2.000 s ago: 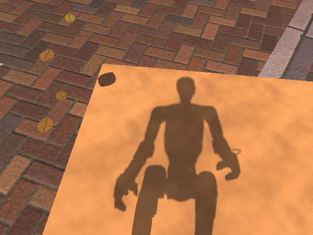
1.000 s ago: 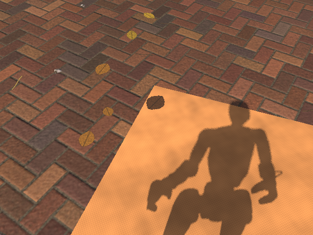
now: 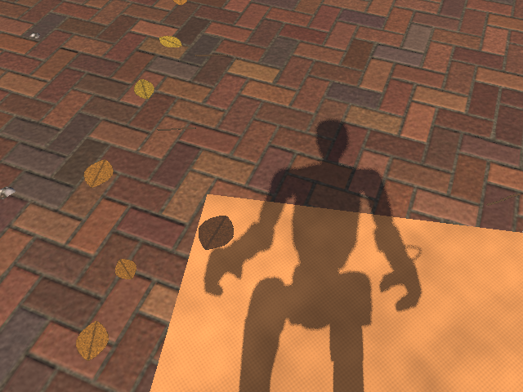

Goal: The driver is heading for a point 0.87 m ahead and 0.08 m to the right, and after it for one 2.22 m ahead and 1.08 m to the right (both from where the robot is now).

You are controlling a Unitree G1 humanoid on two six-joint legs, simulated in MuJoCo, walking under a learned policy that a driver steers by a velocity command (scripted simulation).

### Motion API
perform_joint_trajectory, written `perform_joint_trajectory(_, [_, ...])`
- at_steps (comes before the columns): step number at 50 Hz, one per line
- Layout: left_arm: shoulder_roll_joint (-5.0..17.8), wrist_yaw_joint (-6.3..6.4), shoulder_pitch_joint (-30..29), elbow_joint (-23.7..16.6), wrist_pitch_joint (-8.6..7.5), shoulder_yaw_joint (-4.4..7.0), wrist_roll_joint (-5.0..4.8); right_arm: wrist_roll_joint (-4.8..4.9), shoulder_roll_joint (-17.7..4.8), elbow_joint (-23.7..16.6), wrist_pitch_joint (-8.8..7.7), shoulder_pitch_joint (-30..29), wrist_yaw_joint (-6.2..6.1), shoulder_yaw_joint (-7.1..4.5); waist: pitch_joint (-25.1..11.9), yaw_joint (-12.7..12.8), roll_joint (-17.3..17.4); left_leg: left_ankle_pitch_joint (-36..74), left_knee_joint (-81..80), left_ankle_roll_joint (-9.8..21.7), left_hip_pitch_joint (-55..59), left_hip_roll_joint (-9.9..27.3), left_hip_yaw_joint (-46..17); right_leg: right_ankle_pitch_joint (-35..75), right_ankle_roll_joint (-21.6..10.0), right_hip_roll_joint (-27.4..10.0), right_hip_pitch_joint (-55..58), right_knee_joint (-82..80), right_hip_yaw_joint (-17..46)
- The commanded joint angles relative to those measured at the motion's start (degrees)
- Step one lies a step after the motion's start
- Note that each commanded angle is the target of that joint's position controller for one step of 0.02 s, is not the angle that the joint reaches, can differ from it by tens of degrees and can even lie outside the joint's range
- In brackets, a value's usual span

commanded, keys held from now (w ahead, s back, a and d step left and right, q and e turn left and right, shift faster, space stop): e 0.26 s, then no key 0.60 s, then w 0.14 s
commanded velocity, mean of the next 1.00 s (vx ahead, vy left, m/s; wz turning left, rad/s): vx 0.04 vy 0.00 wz -0.26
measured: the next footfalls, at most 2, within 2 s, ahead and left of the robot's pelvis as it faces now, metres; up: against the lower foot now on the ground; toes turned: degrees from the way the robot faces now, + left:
right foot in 0.12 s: +0.14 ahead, -0.13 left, +0.00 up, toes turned -9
left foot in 0.56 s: +0.15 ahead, +0.11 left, +0.00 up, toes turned -14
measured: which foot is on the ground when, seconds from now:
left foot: down 0.00-0.12, up 0.14-0.54, down 0.56-1.00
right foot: up 0.00-0.10, down 0.12-1.00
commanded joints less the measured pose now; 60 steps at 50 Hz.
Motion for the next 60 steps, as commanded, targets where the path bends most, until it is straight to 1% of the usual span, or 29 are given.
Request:
perform_joint_trajectory(1, [4.3,-1.09,-1.0,-5.6,0.13,1.08,0.07,0.91,-10.7,-3.4,0.97,-1.8,-0.68,-2.57,-4.8,0.3,5.6,26.7,-1.4,9.3,2.8,18.9,-5.8,-2.4,-0.9,0.0,3.9,-3.1,-1.3])
perform_joint_trajectory(4, [4.8,-1.98,-1.3,-7.9,0.48,1.6,-0.26,1.95,-11.4,-3.7,2.38,-2.0,-0.85,-3.02,-5.0,0.8,6.5,28.8,5.2,7.2,5.8,20.1,-6.1,-7.2,-3.0,1.8,5.2,-8.1,-3.4])
perform_joint_trajectory(6, [7.6,-1.57,4.9,-7.2,0.03,3.07,0.01,2.13,-10.3,-3.2,2.87,-0.2,-0.99,-2.88,-8.7,3.9,2.9,29.7,18.8,2.0,2.8,15.2,-2.2,6.9,-6.5,4.7,17.7,-19.4,-3.2])
perform_joint_trajectory(7, [14.9,-0.13,9.7,-7.1,0.0,5.19,0.45,0.16,-8.3,-5.0,2.42,-0.2,-0.72,-2.13,-13.1,4.6,-8.1,13.9,35.0,-2.8,-9.7,9.7,0.4,34.1,-11.5,-5.1,31.0,-19.3,11.5])
perform_joint_trajectory(8, [18.6,0.17,9.7,-8.2,-0.15,5.47,1.73,-1.34,-5.1,-7.6,1.85,-0.4,-0.13,-0.91,-18.3,2.5,-16.5,-29.1,50.8,-6.4,-27.7,-0.6,-4.6,45.0,-24.9,-17.6,41.5,-19.3,31.4])
perform_joint_trajectory(9, [13.2,-0.34,9.4,-8.9,-0.72,4.03,1.34,-0.35,-7.8,-6.7,1.68,-3.6,0.61,-1.63,-21.4,5.4,-5.9,-29.3,55.9,-5.5,-29.3,1.2,-15.2,39.7,-24.3,-16.3,40.4,-20.8,28.8])
perform_joint_trajectory(10, [12.0,-0.32,6.0,-9.5,-1.27,3.62,0.92,1.4,-8.3,-7.4,1.79,-5.2,0.79,-1.86,-16.9,4.1,-3.7,-24.4,55.7,-4.6,-31.2,2.5,-15.8,33.7,-21.2,-13.5,36.4,-21.6,22.8])
perform_joint_trajectory(11, [11.0,-0.02,2.8,-9.9,-1.28,3.46,0.07,1.3,-7.8,-6.6,2.08,-5.0,0.2,-1.92,-13.6,2.5,0.1,-19.9,52.4,-4.6,-31.6,3.8,-15.8,25.4,-17.8,-10.3,32.5,-22.6,19.4])
perform_joint_trajectory(12, [9.9,0.37,0.5,-10.4,-0.93,3.08,-0.49,0.51,-8.9,-6.6,2.49,-5.4,-0.43,-2.34,-11.2,1.6,-0.2,-16.5,49.0,-4.9,-30.6,4.5,-15.9,20.3,-16.1,-8.7,28.4,-23.9,18.0])
perform_joint_trajectory(13, [10.0,0.73,-0.6,-10.9,-0.67,2.93,-0.02,0.35,-8.8,-6.5,2.84,-4.8,-0.58,-2.46,-10.8,0.4,-2.2,-14.1,48.1,-5.3,-27.0,3.9,-15.4,18.9,-15.8,-7.1,24.2,-24.7,16.7])
perform_joint_trajectory(18, [9.6,1.75,0.1,-10.8,-0.49,2.62,0.68,0.82,-6.1,-5.5,3.29,-3.2,-0.94,-1.57,-12.1,0.8,-4.8,-10.0,36.3,-7.4,-21.5,3.3,-14.7,16.0,-15.6,-5.5,22.5,-24.8,14.0])
perform_joint_trajectory(24, [8.9,1.5,-0.3,-9.8,0.25,1.65,1.29,1.18,-6.8,-5.4,2.95,-3.8,-0.15,-1.45,-9.7,2.6,-7.0,-9.4,24.1,-6.6,-14.2,3.2,-13.6,3.7,-14.5,-5.6,19.5,-24.4,17.0])
perform_joint_trajectory(27, [6.5,1.51,-0.2,-8.8,0.5,0.39,0.62,0.43,-5.7,-4.0,1.98,-0.3,0.87,-1.08,-8.7,0.0,-4.7,2.8,6.0,-3.9,-4.3,2.8,-12.4,2.4,-10.3,-2.7,17.1,-20.6,16.0])
perform_joint_trajectory(28, [5.1,1.55,1.8,-8.4,0.24,-0.15,1.1,-0.64,-8.5,-4.0,1.75,1.0,0.88,-1.42,-9.1,0.9,0.0,7.9,3.6,-1.7,-0.3,8.8,-18.6,-2.4,-7.0,0.5,14.5,-16.2,13.5])
perform_joint_trajectory(29, [3.4,1.21,4.5,-8.9,-0.27,-0.37,1.67,-0.98,-12.7,-4.3,1.79,-1.6,0.63,-2.06,-8.0,5.5,11.2,14.6,3.5,3.6,-1.5,16.1,-26.1,-11.7,-3.7,7.6,11.1,-11.7,6.3])
perform_joint_trajectory(30, [5.0,1.3,1.7,-9.4,-0.45,-0.1,2.06,-1.14,-9.0,-4.5,1.66,-3.8,0.83,-1.14,-7.3,4.1,14.2,8.7,1.0,7.8,-8.1,18.8,-29.3,-14.9,-1.9,6.7,15.0,-11.8,4.5])
perform_joint_trajectory(31, [6.5,1.41,0.5,-8.9,-0.34,0.42,1.8,-1.0,-6.9,-5.2,1.31,-6.2,0.99,-0.45,-6.0,4.0,12.4,4.3,0.9,6.5,-9.4,16.0,-26.9,-11.4,-1.6,5.9,17.8,-12.7,4.4])
perform_joint_trajectory(36, [5.3,1.41,0.0,-7.5,0.93,0.36,1.58,-0.19,-6.8,-3.1,0.28,-2.2,0.96,0.12,-4.5,1.8,7.8,-5.4,2.6,-0.5,-10.8,8.3,-19.0,0.1,-2.6,4.5,22.9,-16.6,6.0])
perform_joint_trajectory(43, [4.5,1.48,0.9,-4.8,-0.15,0.52,1.28,0.29,-6.3,-1.6,0.76,-1.0,0.63,0.59,-5.3,0.6,1.3,0.8,6.8,-0.6,-6.8,6.0,-16.0,6.9,-2.5,3.8,22.7,-17.2,6.8])
perform_joint_trajectory(45, [3.7,1.61,2.4,-3.3,-0.02,0.43,0.97,0.57,-6.3,-0.4,1.18,0.3,0.77,0.56,-5.5,0.3,2.4,-12.2,5.3,0.3,-6.8,5.3,-16.0,-5.8,-2.7,6.0,22.0,-15.8,4.5])
perform_joint_trajectory(47, [3.9,1.65,2.1,-3.5,-0.58,0.62,0.38,1.42,-8.6,-0.2,1.53,1.2,0.61,-0.14,-0.8,-0.3,6.7,-28.6,1.2,4.2,-7.6,9.0,-22.6,-20.3,-3.1,8.2,14.0,-11.0,1.2])
perform_joint_trajectory(50, [3.1,1.12,-1.2,-5.1,-3.38,0.38,-0.83,2.0,-11.2,0.3,0.49,3.0,0.22,-1.14,5.9,-1.1,10.7,-33.5,-5.9,10.9,-6.4,20.2,-37.1,-16.5,-4.1,5.1,4.9,-3.7,-0.6])
perform_joint_trajectory(53, [3.0,0.06,4.7,-2.4,-5.16,0.76,-1.02,2.6,-10.0,-0.7,-0.07,-1.0,0.88,-1.07,3.2,2.9,10.1,-21.1,-2.4,8.0,-9.6,16.4,-29.0,-12.8,-6.0,5.0,17.4,-14.4,-2.3])
perform_joint_trajectory(54, [4.1,0.04,10.0,0.2,-5.24,1.53,-0.84,2.5,-8.7,-1.1,-0.08,-2.6,1.11,-0.77,0.8,5.1,8.9,-15.6,1.8,5.8,-14.2,12.8,-24.2,-8.4,-6.1,5.8,27.4,-16.4,-1.6])
perform_joint_trajectory(55, [7.9,0.31,15.8,1.6,-5.42,2.81,-0.56,2.28,-5.7,-2.4,-0.54,-4.8,1.2,0.18,-0.8,7.2,1.3,-8.1,14.4,2.0,-20.1,6.8,-16.5,-12.6,-8.9,0.0,34.2,-22.1,9.7])
perform_joint_trajectory(56, [13.8,-0.19,21.5,2.5,-5.65,4.41,-0.45,2.01,-4.3,-4.7,-1.73,-5.8,1.09,0.54,-3.6,8.3,-13.9,-10.7,33.4,-1.9,-30.2,-0.5,-9.6,-14.2,-16.0,-11.2,43.0,-30.3,31.6])
perform_joint_trajectory(57, [9.9,-0.5,21.2,2.1,-6.21,3.0,0.21,2.32,-7.1,-4.8,-2.56,-5.9,1.11,-0.16,-4.0,7.8,-11.1,-21.1,44.8,-1.7,-37.6,0.1,-15.5,-10.7,-19.3,-15.5,45.4,-32.3,39.4])
perform_joint_trajectory(58, [7.3,-0.49,18.2,1.3,-6.59,2.07,0.52,3.36,-7.9,-4.1,-3.04,-4.0,1.64,-0.52,-2.4,5.5,-6.4,-18.5,49.9,0.0,-40.6,3.0,-17.7,-7.3,-18.1,-14.8,45.4,-30.7,33.8])
perform_joint_trajectory(60, [5.6,-0.5,14.9,0.4,-6.43,1.38,0.38,3.25,-6.9,-3.1,-3.2,-3.8,2.36,-0.43,-1.3,4.0,-1.2,-9.5,48.5,1.6,-42.5,6.7,-16.9,-1.9,-14.8,-12.0,44.2,-32.1,23.2])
